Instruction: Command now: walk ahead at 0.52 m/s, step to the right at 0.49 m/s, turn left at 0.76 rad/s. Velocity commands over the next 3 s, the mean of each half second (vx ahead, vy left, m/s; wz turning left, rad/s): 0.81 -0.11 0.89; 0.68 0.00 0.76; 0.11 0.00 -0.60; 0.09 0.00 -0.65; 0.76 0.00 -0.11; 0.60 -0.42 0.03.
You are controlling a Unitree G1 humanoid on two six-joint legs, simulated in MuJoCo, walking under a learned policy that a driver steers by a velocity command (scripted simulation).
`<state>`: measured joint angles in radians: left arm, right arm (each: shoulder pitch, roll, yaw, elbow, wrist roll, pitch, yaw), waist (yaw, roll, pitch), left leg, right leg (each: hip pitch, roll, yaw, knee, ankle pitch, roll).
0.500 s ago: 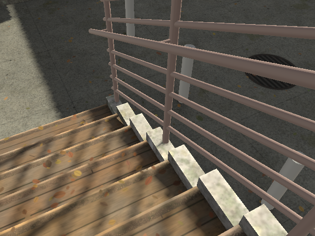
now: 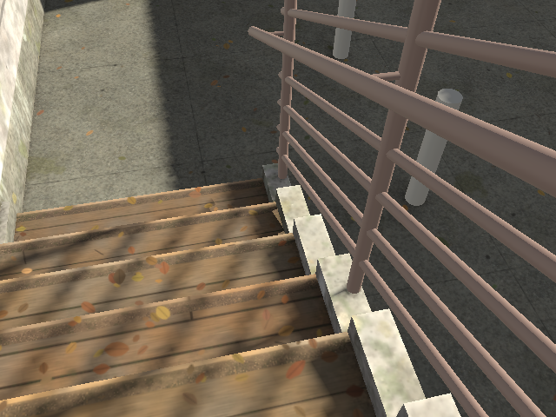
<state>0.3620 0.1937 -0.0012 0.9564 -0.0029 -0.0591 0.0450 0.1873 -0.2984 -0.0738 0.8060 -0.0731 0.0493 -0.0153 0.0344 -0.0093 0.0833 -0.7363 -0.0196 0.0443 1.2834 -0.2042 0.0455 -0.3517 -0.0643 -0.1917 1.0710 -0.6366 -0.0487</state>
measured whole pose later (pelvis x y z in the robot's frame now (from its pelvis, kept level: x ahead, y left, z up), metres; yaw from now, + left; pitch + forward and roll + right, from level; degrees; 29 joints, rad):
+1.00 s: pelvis +0.66 +0.10 -0.28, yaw +46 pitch +2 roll +0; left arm 0.62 0.20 -0.01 0.96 0.00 -0.04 0.00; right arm 0.07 -0.25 -0.03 0.76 -0.03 -0.03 0.02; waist 0.07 0.06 0.08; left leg -0.70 -0.08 -0.06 0.94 -0.04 0.07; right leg -0.16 0.06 0.00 0.60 -0.48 -0.05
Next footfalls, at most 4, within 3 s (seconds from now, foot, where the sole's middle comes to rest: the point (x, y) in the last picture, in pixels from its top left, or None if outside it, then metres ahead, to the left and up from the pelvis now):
0.18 left None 0.23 0.07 -0.87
0.72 right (288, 382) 0.67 0.00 -1.03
1.06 left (194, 369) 0.70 0.28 -1.03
1.44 right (233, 320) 0.95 0.19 -1.20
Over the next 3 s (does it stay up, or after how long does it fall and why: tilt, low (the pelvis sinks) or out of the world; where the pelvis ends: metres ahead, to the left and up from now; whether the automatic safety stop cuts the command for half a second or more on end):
stays up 1.50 0.32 -0.78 its command is cut before an obstacle after 2.5 s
